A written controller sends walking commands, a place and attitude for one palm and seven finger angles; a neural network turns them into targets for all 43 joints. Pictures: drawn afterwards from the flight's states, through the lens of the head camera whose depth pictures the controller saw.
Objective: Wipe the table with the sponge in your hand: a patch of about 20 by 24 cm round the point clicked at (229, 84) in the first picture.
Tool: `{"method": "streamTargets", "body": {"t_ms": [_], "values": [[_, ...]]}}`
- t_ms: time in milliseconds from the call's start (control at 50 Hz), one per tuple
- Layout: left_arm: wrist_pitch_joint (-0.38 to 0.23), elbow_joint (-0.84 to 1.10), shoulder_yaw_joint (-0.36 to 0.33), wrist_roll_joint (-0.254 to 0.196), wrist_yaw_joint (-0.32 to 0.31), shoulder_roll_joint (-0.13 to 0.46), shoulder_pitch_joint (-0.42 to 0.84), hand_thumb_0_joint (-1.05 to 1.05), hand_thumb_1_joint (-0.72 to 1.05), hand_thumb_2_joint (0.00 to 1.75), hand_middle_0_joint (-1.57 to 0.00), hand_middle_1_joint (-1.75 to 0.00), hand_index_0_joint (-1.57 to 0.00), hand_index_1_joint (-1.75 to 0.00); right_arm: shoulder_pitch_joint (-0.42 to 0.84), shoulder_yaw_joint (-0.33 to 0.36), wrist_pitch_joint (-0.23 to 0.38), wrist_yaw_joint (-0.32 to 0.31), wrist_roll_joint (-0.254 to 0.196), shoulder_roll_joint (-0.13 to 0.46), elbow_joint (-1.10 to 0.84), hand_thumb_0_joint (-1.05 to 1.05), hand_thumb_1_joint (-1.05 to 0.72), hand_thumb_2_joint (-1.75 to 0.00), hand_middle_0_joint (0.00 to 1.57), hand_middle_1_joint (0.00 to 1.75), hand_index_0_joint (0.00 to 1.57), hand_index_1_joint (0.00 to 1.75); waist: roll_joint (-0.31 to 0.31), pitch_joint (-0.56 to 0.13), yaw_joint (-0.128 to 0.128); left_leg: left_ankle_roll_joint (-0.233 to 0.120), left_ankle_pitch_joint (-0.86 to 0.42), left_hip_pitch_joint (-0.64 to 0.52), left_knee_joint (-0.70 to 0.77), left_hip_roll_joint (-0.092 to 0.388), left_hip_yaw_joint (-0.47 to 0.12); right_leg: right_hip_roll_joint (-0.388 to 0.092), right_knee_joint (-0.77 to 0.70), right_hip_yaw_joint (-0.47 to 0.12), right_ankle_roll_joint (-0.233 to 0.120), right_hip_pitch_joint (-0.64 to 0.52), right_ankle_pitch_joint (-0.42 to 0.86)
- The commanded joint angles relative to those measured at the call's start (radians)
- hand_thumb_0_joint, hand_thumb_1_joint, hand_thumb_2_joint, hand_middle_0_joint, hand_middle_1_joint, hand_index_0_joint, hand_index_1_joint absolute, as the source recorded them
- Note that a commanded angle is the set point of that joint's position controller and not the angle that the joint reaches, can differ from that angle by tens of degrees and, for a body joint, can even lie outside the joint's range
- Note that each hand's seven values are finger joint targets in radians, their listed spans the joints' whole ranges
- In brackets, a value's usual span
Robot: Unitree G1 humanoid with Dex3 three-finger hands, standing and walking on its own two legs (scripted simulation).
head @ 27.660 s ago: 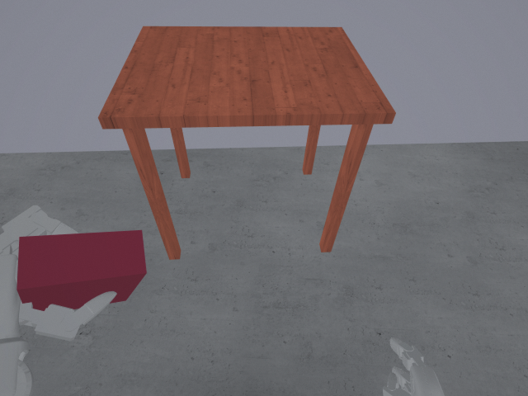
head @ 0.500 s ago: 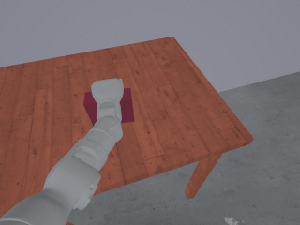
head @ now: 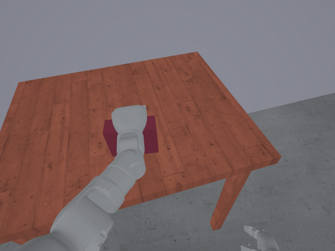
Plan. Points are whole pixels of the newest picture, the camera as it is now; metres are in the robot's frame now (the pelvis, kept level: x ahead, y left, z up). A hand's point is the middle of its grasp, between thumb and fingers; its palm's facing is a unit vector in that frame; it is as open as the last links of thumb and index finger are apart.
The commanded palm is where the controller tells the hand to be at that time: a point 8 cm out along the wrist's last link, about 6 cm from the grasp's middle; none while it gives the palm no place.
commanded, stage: wipe back along the third lane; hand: left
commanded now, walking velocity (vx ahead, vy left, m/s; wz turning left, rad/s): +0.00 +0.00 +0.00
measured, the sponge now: (133, 140) +0.40 +0.13 +0.03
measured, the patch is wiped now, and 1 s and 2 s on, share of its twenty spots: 1.00 1.00 1.00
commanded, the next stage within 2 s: slide back across to the middle lane in 0.70 s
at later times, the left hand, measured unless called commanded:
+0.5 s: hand (137, 140) +0.38 +0.12 +0.06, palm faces +0.01 -0.03 -1.00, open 9.4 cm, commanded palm +0.32 +0.10 +0.10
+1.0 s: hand (136, 149) +0.35 +0.11 +0.07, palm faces +0.04 -0.14 -0.99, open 9.4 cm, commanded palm +0.30 +0.12 +0.11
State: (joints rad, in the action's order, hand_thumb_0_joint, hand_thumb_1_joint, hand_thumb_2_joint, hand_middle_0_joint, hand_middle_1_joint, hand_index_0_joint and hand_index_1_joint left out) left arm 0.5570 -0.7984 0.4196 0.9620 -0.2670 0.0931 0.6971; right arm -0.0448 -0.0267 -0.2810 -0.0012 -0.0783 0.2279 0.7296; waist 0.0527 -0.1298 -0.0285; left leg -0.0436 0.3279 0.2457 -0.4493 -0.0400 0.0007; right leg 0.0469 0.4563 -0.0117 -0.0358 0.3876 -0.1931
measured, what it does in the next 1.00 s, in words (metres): stands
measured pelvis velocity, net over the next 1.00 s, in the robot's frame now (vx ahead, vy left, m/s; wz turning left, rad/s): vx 0.00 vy -0.01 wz -0.02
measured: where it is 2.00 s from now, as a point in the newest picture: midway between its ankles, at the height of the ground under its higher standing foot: outside the picture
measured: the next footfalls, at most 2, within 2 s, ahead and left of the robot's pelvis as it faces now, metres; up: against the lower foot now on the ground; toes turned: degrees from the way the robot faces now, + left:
none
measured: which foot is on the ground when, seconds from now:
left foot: down 0.00-1.00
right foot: down 0.00-1.00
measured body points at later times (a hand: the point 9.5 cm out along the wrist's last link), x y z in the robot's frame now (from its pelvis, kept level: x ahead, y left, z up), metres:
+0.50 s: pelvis +0.00 -0.01 +0.00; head -0.01 -0.04 +0.45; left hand +0.37 +0.11 +0.12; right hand +0.20 -0.23 -0.11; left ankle -0.07 +0.09 -0.74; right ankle +0.02 -0.10 -0.74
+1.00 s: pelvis +0.00 -0.01 +0.00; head -0.02 -0.04 +0.45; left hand +0.34 +0.12 +0.12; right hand +0.23 -0.21 -0.09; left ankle -0.07 +0.09 -0.74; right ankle +0.02 -0.10 -0.74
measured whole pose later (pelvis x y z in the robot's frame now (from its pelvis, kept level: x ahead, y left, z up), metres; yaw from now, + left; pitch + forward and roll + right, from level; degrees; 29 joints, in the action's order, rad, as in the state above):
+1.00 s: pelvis +0.00 -0.01 +0.00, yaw -1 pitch +2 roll +0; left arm 0.62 -0.33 0.49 0.97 -0.18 0.13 0.38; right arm 0.03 -0.05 -0.28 0.06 -0.10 0.24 0.67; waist 0.07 -0.10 -0.07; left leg -0.04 0.34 0.13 -0.44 -0.03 0.02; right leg 0.06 0.48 -0.03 -0.05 0.29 -0.22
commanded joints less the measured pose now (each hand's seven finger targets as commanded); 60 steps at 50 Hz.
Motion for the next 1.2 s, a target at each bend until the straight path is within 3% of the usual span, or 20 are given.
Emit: {"method": "streamTargets", "body": {"t_ms": [0,20,100,120,200,220,280,320,400,420,460,520,560,620,760,880,920,1060,1120,1180], "values": [[0.014,0.121,-0.020,-0.022,0.017,0.022,0.248,0.00,0.10,1.30,-1.20,-1.60,-1.20,-1.60,0.149,0.036,0.051,-0.012,-0.002,0.111,-0.144,0.00,-0.90,-0.90,0.20,0.30,0.20,0.30,-0.139,-0.226,0.009,0.017,-0.323,0.029,0.051,0.019,0.011,-0.029,-0.018,-0.005,-0.045,-0.285,0.292],[0.011,0.132,-0.067,-0.030,0.018,0.063,0.224,0.00,0.10,1.30,-1.20,-1.60,-1.20,-1.60,0.154,0.038,0.055,-0.014,-0.003,0.113,-0.149,0.00,-0.90,-0.90,0.20,0.30,0.20,0.30,-0.148,-0.238,-0.009,0.014,-0.323,0.036,0.056,0.020,0.009,-0.026,-0.022,-0.014,-0.049,-0.303,0.292],[0.012,0.147,-0.002,-0.031,0.026,0.002,0.204,0.00,0.10,1.30,-1.20,-1.60,-1.20,-1.60,0.150,0.039,0.064,-0.008,-0.007,0.112,-0.147,0.00,-0.90,-0.90,0.20,0.30,0.20,0.30,-0.142,-0.212,0.001,0.012,-0.297,0.020,0.061,0.018,0.014,-0.024,-0.031,-0.009,-0.047,-0.278,0.247],[0.009,0.160,-0.049,-0.038,0.025,0.046,0.181,0.00,0.10,1.30,-1.20,-1.60,-1.20,-1.60,0.161,0.040,0.066,-0.008,-0.008,0.115,-0.153,0.00,-0.90,-0.90,0.20,0.30,0.20,0.30,-0.153,-0.230,-0.016,0.012,-0.291,0.029,0.067,0.019,0.009,-0.023,-0.034,-0.015,-0.048,-0.295,0.236],[0.008,0.156,-0.003,-0.035,0.028,0.013,0.201,0.00,0.10,1.30,-1.20,-1.60,-1.20,-1.60,0.161,0.038,0.074,-0.008,-0.012,0.114,-0.145,0.00,-0.90,-0.90,0.20,0.30,0.20,0.30,-0.153,-0.187,0.000,0.008,-0.247,0.028,0.073,0.016,0.012,-0.023,-0.047,-0.018,-0.044,-0.268,0.183],[0.005,0.175,-0.024,-0.038,0.029,0.024,0.181,0.00,0.10,1.30,-1.20,-1.60,-1.20,-1.60,0.169,0.038,0.076,-0.005,-0.011,0.115,-0.151,0.00,-0.90,-0.90,0.20,0.30,0.20,0.30,-0.141,-0.206,-0.014,0.009,-0.266,0.026,0.074,0.017,0.010,-0.022,-0.042,-0.019,-0.049,-0.283,0.204],[0.002,0.188,0.049,-0.034,0.037,-0.043,0.161,0.00,0.10,1.30,-1.20,-1.60,-1.20,-1.60,0.170,0.041,0.075,0.005,-0.012,0.113,-0.149,0.00,-0.90,-0.90,0.20,0.30,0.20,0.30,-0.148,-0.187,0.000,0.008,-0.278,0.009,0.065,0.018,0.012,-0.022,-0.036,-0.011,-0.046,-0.265,0.217],[0.001,0.220,0.007,-0.042,0.038,-0.008,0.117,0.00,0.10,1.30,-1.20,-1.60,-1.20,-1.60,0.181,0.044,0.076,0.011,-0.009,0.116,-0.161,0.00,-0.90,-0.90,0.20,0.30,0.20,0.30,-0.154,-0.224,-0.023,0.004,-0.303,0.010,0.060,0.015,0.010,-0.019,-0.029,-0.019,-0.049,-0.299,0.256],[0.012,0.248,0.055,-0.037,0.047,-0.038,0.098,0.00,0.10,1.30,-1.20,-1.60,-1.20,-1.60,0.192,0.040,0.069,0.019,-0.013,0.113,-0.161,0.00,-0.90,-0.90,0.20,0.30,0.20,0.30,-0.167,-0.181,-0.011,0.001,-0.287,0.008,0.057,0.014,0.014,-0.024,-0.031,-0.021,-0.043,-0.289,0.248],[0.014,0.267,0.014,-0.041,0.046,-0.003,0.080,0.00,0.10,1.30,-1.20,-1.60,-1.20,-1.60,0.203,0.042,0.066,0.020,-0.013,0.114,-0.165,0.00,-0.90,-0.90,0.20,0.30,0.20,0.30,-0.168,-0.198,-0.024,0.002,-0.294,0.009,0.060,0.015,0.010,-0.021,-0.033,-0.029,-0.046,-0.302,0.253],[0.021,0.288,0.074,-0.040,0.052,-0.054,0.080,0.00,0.10,1.30,-1.20,-1.60,-1.20,-1.60,0.207,0.038,0.065,0.027,-0.014,0.110,-0.169,0.00,-0.90,-0.90,0.20,0.30,0.20,0.30,-0.161,-0.179,-0.012,0.000,-0.309,-0.003,0.051,0.015,0.011,-0.023,-0.021,-0.017,-0.045,-0.294,0.278],[0.032,0.346,0.004,-0.040,0.057,0.013,-0.030,0.00,0.10,1.30,-1.20,-1.60,-1.20,-1.60,0.226,0.042,0.054,0.036,-0.009,0.117,-0.184,0.00,-0.90,-0.90,0.20,0.30,0.20,0.30,-0.177,-0.225,-0.042,0.000,-0.346,0.002,0.043,0.011,0.013,-0.023,-0.012,-0.038,-0.048,-0.357,0.350],[0.040,0.386,0.092,-0.037,0.067,-0.061,-0.053,0.00,0.10,1.30,-1.20,-1.60,-1.20,-1.60,0.237,0.038,0.048,0.047,-0.013,0.108,-0.193,0.00,-0.90,-0.90,0.20,0.30,0.20,0.30,-0.178,-0.186,-0.026,-0.002,-0.354,-0.007,0.036,0.012,0.014,-0.027,-0.006,-0.027,-0.045,-0.341,0.364],[0.051,0.455,0.052,-0.041,0.077,-0.015,-0.114,0.00,0.10,1.30,-1.20,-1.60,-1.20,-1.60,0.255,0.038,0.040,0.058,-0.013,0.111,-0.207,0.00,-0.90,-0.90,0.20,0.30,0.20,0.30,-0.187,-0.204,-0.044,-0.003,-0.368,-0.011,0.033,0.011,0.009,-0.020,-0.001,-0.038,-0.048,-0.363,0.380],[0.080,0.496,0.097,-0.017,0.082,-0.029,-0.113,0.00,0.10,1.30,-1.20,-1.60,-1.20,-1.60,0.268,0.029,0.040,0.066,-0.018,0.107,-0.204,0.00,-0.90,-0.90,0.20,0.30,0.20,0.30,-0.162,-0.161,-0.032,0.001,-0.376,-0.019,0.021,0.012,0.009,-0.020,0.020,-0.034,-0.048,-0.329,0.378],[0.084,0.542,0.026,-0.001,0.080,0.061,-0.110,0.00,0.10,1.30,-1.20,-1.60,-1.20,-1.60,0.275,0.021,0.046,0.056,-0.017,0.106,-0.211,0.00,-0.90,-0.90,0.20,0.30,0.20,0.30,-0.143,-0.162,-0.047,0.001,-0.367,-0.024,0.040,0.011,0.003,-0.020,0.012,-0.050,-0.051,-0.351,0.340],[0.077,0.578,-0.042,0.004,0.082,0.136,-0.113,0.00,0.10,1.30,-1.20,-1.60,-1.20,-1.60,0.280,0.018,0.047,0.049,-0.015,0.113,-0.220,0.00,-0.90,-0.90,0.20,0.30,0.20,0.30,-0.134,-0.170,-0.058,0.000,-0.360,-0.017,0.051,0.012,-0.003,-0.015,0.006,-0.072,-0.056,-0.368,0.327],[0.058,0.668,-0.050,0.019,0.092,0.165,-0.134,0.00,0.10,1.30,-1.20,-1.60,-1.20,-1.60,0.270,0.012,0.060,0.038,-0.014,0.106,-0.236,0.00,-0.90,-0.90,0.20,0.30,0.20,0.30,-0.111,-0.172,-0.062,-0.004,-0.362,-0.037,0.072,0.011,-0.005,-0.016,-0.006,-0.078,-0.058,-0.403,0.301],[0.046,0.727,-0.127,0.014,0.093,0.247,-0.182,0.00,0.10,1.30,-1.20,-1.60,-1.20,-1.60,0.279,0.011,0.065,0.035,-0.013,0.115,-0.243,0.00,-0.90,-0.90,0.20,0.30,0.20,0.30,-0.103,-0.173,-0.075,-0.004,-0.348,-0.033,0.087,0.012,-0.012,-0.011,-0.019,-0.106,-0.060,-0.423,0.289],[0.041,0.733,-0.091,0.012,0.104,0.216,-0.207,0.00,0.10,1.30,-1.20,-1.60,-1.20,-1.60,0.267,0.010,0.075,0.032,-0.015,0.114,-0.238,0.00,-0.90,-0.90,0.20,0.30,0.20,0.30,-0.105,-0.134,-0.066,-0.004,-0.340,-0.039,0.094,0.013,-0.011,-0.012,-0.029,-0.096,-0.057,-0.405,0.265]]}}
